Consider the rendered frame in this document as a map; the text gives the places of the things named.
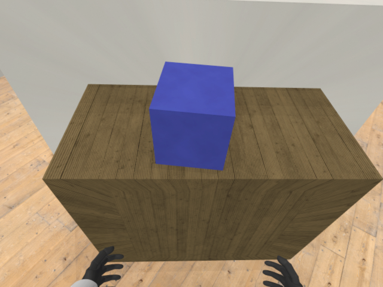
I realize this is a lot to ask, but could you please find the pedestal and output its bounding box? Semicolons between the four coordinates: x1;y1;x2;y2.
42;84;383;262

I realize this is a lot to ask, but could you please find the robot right hand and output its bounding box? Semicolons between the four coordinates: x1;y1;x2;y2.
263;255;303;287

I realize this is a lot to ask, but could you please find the carton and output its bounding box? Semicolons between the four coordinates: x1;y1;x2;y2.
149;62;236;170

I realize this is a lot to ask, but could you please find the robot left hand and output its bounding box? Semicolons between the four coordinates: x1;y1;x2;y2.
82;246;124;287

